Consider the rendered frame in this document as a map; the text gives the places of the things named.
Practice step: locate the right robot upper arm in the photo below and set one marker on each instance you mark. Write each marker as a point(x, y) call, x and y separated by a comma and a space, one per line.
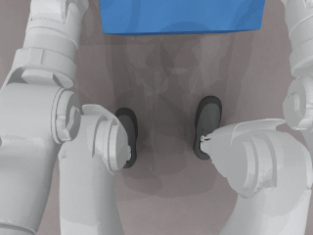
point(298, 108)

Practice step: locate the robot left thigh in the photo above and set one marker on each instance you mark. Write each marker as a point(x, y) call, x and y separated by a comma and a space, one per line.
point(86, 191)

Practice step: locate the left robot upper arm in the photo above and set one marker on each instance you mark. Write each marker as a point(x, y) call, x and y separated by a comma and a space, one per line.
point(35, 121)

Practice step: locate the left robot forearm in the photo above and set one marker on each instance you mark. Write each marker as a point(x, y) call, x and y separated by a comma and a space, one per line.
point(51, 41)

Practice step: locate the carton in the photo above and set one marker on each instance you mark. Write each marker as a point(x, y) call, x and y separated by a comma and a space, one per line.
point(168, 17)

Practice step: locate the right robot shin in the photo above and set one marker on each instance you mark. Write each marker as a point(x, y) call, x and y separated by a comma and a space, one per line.
point(221, 139)

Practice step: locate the right robot forearm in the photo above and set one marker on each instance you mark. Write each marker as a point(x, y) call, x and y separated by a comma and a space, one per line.
point(299, 20)

